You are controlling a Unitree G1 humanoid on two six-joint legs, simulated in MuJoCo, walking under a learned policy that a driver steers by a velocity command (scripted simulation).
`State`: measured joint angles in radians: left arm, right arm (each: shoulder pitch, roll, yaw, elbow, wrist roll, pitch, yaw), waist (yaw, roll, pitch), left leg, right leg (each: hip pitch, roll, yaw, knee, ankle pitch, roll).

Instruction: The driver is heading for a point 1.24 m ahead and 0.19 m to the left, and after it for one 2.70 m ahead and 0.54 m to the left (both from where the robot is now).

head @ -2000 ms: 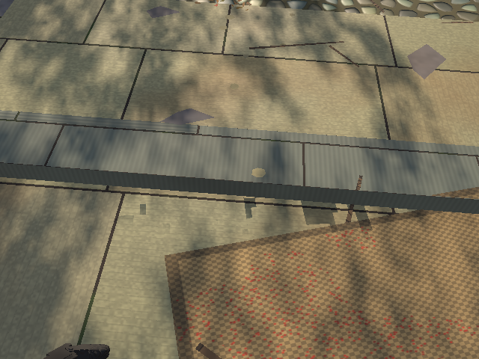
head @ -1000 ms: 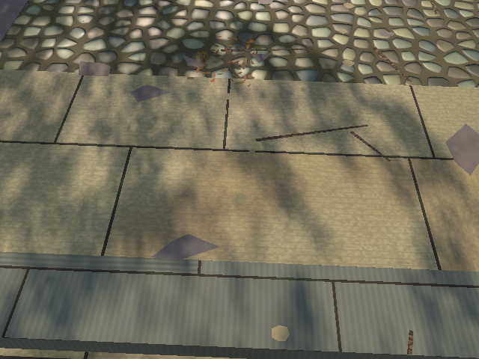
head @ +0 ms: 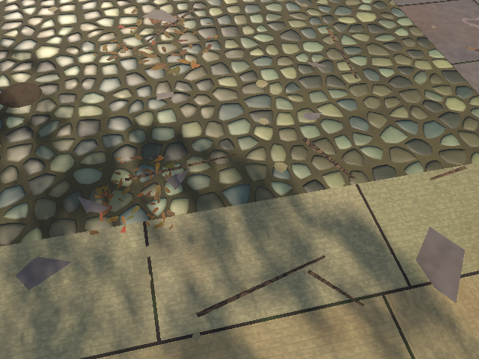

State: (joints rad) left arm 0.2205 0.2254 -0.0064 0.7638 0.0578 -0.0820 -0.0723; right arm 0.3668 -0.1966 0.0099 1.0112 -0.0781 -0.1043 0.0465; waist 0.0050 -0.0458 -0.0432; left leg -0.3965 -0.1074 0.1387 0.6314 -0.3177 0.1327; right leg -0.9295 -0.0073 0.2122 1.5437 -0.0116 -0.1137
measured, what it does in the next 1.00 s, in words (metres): climbs: right foot, then left foot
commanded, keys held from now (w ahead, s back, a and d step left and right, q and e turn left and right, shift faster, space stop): w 1.00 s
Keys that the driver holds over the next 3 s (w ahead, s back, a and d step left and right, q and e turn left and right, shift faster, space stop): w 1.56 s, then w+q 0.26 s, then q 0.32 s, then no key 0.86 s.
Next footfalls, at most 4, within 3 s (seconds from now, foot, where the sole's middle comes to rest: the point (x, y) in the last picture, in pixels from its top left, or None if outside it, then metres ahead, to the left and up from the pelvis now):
0.38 right None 0.42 -0.08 -0.75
0.82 left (179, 295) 0.67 0.20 -0.75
1.36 right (258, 220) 0.95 -0.04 -0.75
1.90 left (179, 158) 1.23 0.25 -0.75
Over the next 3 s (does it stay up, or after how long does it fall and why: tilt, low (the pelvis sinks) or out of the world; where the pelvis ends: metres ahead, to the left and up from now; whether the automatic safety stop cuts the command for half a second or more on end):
stays up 1.25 0.13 0.02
